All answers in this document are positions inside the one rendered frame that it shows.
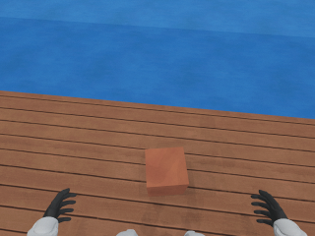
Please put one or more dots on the carton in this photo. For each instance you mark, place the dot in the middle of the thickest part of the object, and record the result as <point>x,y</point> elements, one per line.
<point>166,171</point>

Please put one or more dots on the right robot hand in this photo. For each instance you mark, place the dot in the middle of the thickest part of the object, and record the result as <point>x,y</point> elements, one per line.
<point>274,211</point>

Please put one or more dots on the robot left forearm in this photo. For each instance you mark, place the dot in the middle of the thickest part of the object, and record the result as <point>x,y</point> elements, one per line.
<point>46,226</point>

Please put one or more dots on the left robot hand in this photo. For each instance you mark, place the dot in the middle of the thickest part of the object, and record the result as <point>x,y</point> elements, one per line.
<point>54,208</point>

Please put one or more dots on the robot right forearm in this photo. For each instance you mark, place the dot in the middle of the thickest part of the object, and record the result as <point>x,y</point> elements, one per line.
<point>286,227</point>

